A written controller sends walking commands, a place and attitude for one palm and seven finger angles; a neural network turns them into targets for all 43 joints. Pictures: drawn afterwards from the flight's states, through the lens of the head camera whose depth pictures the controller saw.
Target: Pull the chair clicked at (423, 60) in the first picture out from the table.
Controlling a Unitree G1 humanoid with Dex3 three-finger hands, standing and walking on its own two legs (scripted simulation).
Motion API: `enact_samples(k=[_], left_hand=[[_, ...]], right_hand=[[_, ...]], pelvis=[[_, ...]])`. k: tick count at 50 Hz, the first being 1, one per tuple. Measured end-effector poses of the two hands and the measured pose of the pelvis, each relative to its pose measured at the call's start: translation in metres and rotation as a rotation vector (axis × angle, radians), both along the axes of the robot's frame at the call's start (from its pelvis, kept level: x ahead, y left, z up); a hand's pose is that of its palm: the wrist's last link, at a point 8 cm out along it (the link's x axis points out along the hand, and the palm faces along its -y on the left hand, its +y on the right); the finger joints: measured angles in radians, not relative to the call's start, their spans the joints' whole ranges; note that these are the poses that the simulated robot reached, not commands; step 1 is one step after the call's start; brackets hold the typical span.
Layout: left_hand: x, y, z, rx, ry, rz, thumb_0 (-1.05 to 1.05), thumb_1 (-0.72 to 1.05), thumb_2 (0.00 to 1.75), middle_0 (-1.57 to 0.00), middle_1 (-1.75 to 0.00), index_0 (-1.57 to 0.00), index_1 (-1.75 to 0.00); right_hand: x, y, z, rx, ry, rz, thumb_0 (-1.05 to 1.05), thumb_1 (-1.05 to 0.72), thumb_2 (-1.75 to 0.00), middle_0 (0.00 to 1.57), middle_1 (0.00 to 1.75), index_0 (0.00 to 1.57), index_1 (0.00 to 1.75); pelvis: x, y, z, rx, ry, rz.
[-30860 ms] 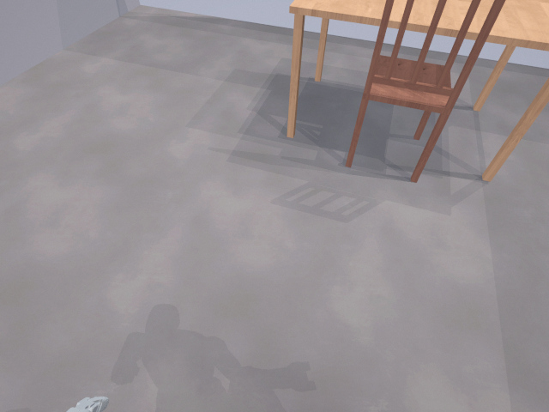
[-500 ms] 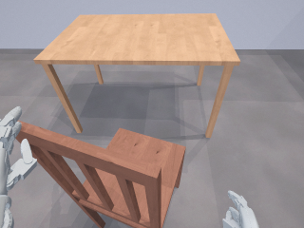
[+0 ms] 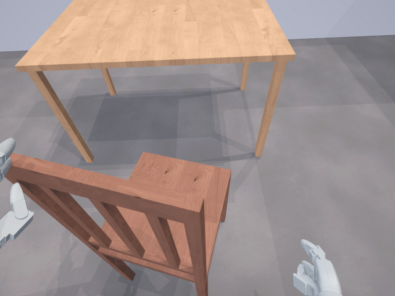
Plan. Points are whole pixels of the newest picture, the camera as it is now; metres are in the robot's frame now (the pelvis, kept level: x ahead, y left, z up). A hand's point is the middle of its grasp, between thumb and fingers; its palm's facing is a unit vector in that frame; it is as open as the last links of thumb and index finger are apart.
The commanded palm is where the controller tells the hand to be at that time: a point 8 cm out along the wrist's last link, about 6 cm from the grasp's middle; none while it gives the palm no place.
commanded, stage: step back with the hand held close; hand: left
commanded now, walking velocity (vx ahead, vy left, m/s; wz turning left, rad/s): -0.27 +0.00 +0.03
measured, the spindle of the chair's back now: (123, 230) +0.27 +0.20 -0.07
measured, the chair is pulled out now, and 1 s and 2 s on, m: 0.62 0.62 0.62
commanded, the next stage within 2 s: stop stepping back and stand still in 1.30 s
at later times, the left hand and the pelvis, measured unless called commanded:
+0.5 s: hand out of the picture +0.13 +0.28 +0.15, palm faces +0.45 -0.75 -0.48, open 7.4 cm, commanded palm +0.07 +0.32 +0.18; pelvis -0.07 +0.01 -0.01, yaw +2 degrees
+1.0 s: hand out of the picture +0.09 +0.28 +0.17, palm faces +0.46 -0.73 -0.50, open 7.4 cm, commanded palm +0.03 +0.31 +0.18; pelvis -0.10 +0.01 -0.02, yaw +1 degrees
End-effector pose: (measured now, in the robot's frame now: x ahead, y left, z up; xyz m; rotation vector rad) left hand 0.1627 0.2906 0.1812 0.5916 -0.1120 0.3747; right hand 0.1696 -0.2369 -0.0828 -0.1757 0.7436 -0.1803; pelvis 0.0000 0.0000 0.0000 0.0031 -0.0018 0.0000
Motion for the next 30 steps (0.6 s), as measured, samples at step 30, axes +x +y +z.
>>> enact_samples(k=[30], left_hand=[[-0.086,0.026,-0.006,0.040,-0.145,0.030,0.01,0.89,0.90,-0.21,-0.31,-0.22,-0.30]], right_hand=[[-0.076,0.025,-0.004,-0.041,-0.047,0.069,0.01,-0.90,-0.90,0.20,0.30,0.20,0.30]], pelvis=[[-0.074,0.009,-0.018,-0.027,-0.013,0.033]])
